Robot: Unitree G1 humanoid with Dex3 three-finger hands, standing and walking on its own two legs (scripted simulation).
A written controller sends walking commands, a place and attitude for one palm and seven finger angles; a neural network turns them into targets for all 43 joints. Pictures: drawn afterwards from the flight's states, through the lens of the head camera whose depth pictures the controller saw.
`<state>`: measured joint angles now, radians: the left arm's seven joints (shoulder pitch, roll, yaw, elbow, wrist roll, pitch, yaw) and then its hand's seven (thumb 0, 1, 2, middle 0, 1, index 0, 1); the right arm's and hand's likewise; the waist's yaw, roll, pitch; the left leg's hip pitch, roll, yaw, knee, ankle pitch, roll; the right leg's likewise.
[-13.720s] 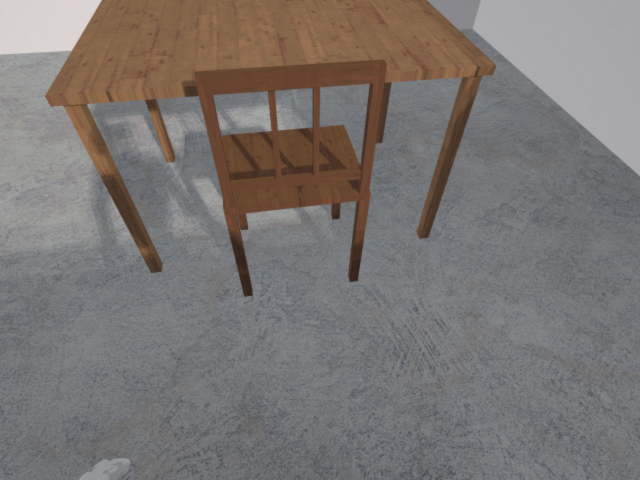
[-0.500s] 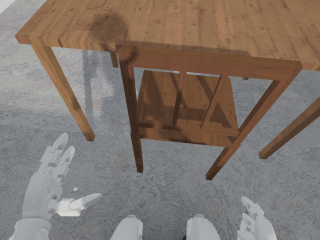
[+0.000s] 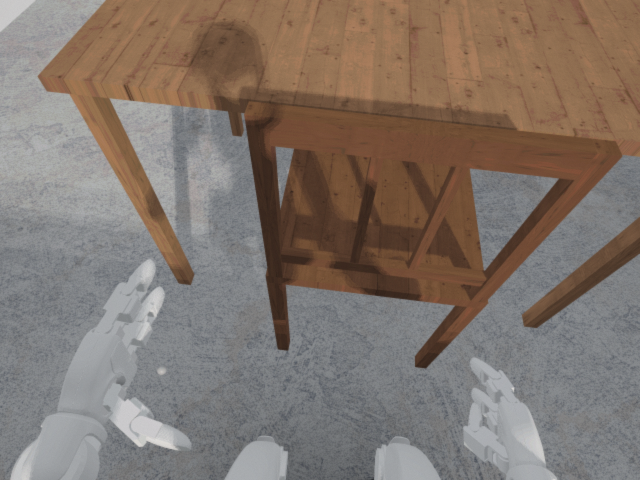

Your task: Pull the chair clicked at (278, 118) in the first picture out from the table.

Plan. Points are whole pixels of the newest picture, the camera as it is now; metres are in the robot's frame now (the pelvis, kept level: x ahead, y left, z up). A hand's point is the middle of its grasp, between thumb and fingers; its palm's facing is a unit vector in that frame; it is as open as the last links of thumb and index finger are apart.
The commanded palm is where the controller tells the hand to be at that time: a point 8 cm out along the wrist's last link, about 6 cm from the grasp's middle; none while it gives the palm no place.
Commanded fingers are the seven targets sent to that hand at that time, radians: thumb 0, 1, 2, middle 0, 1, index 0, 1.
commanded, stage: raise the hand toward the chair's back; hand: left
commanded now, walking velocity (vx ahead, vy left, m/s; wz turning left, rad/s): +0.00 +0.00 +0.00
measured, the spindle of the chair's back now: (364, 215) +0.49 -0.03 -0.01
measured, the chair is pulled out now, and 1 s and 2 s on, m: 0.00 0.00 0.00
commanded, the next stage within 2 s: aim the fingers beside a spindle in 0.66 s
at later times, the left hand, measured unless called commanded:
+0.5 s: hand (153, 353) +0.24 +0.20 +0.06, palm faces -0.01 -1.00 -0.06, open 16.9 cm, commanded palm +0.22 +0.25 +0.06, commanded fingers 0.00 -0.50 0.30 -0.06 -0.08 -0.06 -0.08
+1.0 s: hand (175, 352) +0.25 +0.18 +0.04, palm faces -0.09 -1.00 -0.02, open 17.0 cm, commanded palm +0.24 +0.24 +0.05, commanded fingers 0.00 -0.50 0.30 -0.06 -0.08 -0.06 -0.08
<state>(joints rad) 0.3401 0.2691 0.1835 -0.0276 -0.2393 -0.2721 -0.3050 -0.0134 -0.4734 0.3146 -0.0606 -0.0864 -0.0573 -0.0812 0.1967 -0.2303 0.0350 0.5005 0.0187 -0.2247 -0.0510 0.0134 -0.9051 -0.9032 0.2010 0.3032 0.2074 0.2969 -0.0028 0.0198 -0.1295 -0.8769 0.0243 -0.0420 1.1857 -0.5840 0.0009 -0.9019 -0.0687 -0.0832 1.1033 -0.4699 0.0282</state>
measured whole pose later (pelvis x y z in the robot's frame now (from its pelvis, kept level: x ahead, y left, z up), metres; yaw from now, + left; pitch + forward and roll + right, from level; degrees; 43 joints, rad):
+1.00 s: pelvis -0.01 +0.00 +0.00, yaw +0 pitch +16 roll -3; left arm 0.22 0.25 0.19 0.07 -0.26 -0.31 -0.33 -0.02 -0.50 0.30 -0.06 -0.08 -0.06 -0.08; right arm 0.22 -0.26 0.02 0.54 0.02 -0.25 -0.06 0.01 -0.91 -0.90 0.20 0.30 0.21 0.30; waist -0.02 0.02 -0.13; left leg -0.89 0.03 -0.04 1.19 -0.57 0.00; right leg -0.92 -0.07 -0.08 1.11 -0.46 0.02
